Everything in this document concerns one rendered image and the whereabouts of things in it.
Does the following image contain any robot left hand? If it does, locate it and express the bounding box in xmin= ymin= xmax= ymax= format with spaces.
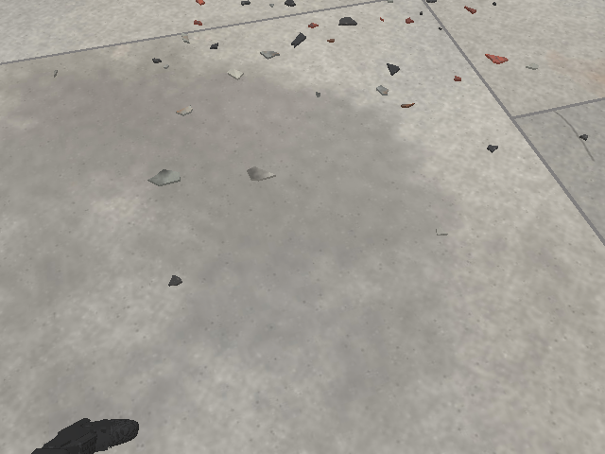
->
xmin=31 ymin=418 xmax=139 ymax=454

